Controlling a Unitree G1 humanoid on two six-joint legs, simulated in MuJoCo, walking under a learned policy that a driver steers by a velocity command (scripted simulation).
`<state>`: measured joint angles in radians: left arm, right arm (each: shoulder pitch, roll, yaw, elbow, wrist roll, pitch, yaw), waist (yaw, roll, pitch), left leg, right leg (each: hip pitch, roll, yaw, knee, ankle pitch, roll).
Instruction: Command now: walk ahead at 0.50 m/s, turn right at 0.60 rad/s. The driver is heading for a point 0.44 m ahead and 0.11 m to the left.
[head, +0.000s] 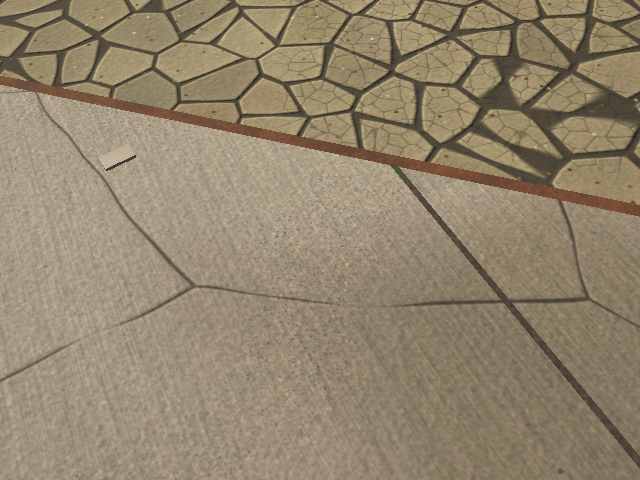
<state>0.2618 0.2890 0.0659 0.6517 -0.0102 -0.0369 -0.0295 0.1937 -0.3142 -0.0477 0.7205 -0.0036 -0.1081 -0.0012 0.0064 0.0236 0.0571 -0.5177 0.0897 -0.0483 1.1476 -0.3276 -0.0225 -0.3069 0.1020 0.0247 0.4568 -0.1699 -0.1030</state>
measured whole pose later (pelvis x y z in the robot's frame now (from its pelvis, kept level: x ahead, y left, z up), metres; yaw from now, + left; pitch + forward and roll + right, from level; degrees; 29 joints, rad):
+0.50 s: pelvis +0.28 +0.05 +0.00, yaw -8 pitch +1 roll +0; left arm 0.27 0.30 0.05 0.73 0.00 -0.02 0.02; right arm 0.20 -0.26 -0.04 0.75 -0.01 -0.09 0.03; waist 0.00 -0.04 0.05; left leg -0.30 -0.04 0.03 0.43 -0.15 0.05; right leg -0.47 0.01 0.07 1.11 -0.42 0.02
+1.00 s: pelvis +0.38 +0.01 +0.00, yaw -8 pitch +0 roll +1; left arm 0.12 0.23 0.04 0.76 0.01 0.00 0.01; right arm 0.19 -0.26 -0.01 0.90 -0.01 0.00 0.00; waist -0.02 0.01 0.02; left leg -0.13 0.00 0.02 0.49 -0.36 -0.01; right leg -0.30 0.01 0.03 0.54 -0.23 -0.01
